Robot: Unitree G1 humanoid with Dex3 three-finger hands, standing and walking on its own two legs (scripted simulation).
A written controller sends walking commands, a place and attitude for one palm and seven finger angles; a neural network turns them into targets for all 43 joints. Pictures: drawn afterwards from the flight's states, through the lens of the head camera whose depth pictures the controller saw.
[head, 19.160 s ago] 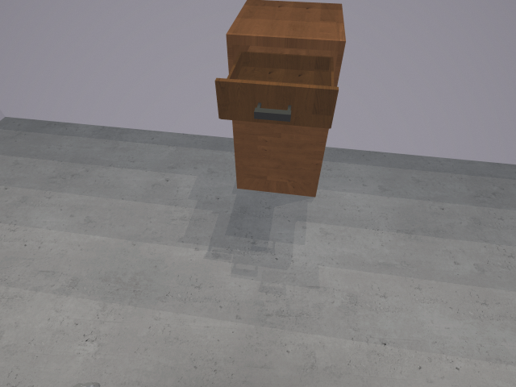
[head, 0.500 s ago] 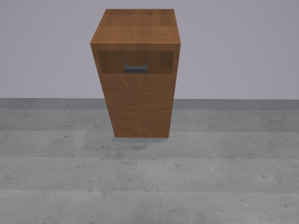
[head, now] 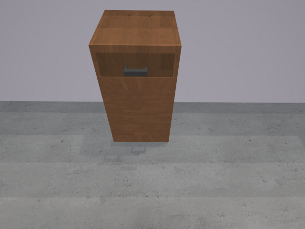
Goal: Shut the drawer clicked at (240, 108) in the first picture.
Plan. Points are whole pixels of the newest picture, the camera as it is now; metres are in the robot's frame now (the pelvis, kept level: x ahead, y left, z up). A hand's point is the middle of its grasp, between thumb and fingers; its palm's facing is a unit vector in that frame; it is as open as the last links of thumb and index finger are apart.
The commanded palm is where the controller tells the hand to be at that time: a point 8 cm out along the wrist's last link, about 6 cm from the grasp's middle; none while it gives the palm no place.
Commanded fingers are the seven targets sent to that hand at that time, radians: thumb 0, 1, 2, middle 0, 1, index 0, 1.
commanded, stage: look to check the result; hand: left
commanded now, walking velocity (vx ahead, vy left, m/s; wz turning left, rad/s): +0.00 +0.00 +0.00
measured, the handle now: (136, 69) +0.83 +0.13 -0.07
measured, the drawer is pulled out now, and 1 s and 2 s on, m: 0.00 0.00 0.00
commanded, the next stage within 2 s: stand and wait in 0.46 s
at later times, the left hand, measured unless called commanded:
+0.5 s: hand out of the picture -0.01 +0.15 -0.18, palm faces +0.05 -0.98 -0.17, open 7.3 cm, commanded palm none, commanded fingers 0.00 0.90 0.90 -0.20 -0.30 -0.20 -0.30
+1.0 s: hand out of the picture +0.01 +0.16 -0.17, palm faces +0.04 -0.98 -0.19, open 7.3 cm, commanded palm none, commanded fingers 0.00 0.90 0.90 -0.20 -0.30 -0.20 -0.30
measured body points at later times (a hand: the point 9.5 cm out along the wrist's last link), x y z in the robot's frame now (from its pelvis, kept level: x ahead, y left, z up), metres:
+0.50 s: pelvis +0.01 -0.01 +0.00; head +0.02 -0.01 +0.45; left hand -0.01 +0.20 -0.16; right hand -0.01 -0.21 -0.16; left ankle +0.03 +0.12 -0.74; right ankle +0.00 -0.09 -0.74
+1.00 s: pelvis +0.02 -0.01 +0.00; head +0.03 -0.02 +0.45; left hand +0.01 +0.21 -0.16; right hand +0.00 -0.22 -0.16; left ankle +0.03 +0.12 -0.74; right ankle +0.00 -0.09 -0.74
